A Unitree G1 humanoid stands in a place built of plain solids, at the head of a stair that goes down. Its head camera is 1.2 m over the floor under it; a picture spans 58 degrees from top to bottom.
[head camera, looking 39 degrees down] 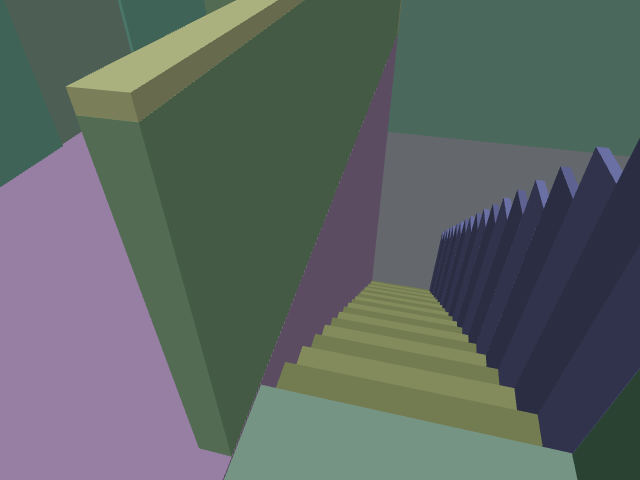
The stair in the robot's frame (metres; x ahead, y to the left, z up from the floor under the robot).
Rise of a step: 0.19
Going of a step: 0.23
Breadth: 0.90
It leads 14 degrees to the right of straight ahead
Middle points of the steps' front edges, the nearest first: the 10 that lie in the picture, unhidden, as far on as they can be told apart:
0.66 -0.25 0.00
0.88 -0.31 -0.19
1.10 -0.36 -0.39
1.33 -0.41 -0.58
1.55 -0.47 -0.77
1.77 -0.52 -0.97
2.00 -0.58 -1.16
2.22 -0.63 -1.35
2.44 -0.68 -1.55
2.66 -0.74 -1.74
